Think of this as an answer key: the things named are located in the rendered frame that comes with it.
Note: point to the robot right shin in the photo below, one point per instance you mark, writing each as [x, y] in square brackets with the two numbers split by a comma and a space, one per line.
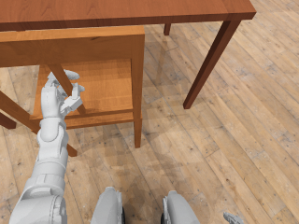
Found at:
[170, 192]

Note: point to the robot right hand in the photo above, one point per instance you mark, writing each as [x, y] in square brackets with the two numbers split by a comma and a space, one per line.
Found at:
[232, 219]

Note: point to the robot left forearm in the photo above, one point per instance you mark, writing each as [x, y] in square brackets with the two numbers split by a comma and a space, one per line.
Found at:
[48, 173]

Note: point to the left robot upper arm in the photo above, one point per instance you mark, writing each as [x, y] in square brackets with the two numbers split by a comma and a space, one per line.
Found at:
[41, 210]

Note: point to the chair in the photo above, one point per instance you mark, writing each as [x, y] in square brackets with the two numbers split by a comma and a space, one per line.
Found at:
[109, 61]

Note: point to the table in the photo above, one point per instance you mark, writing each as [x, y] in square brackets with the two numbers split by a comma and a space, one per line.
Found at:
[30, 15]

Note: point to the robot left hand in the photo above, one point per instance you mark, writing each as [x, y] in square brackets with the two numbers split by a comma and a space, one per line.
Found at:
[51, 99]

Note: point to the robot right thigh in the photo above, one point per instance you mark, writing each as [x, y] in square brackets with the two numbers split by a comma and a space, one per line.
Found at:
[178, 211]

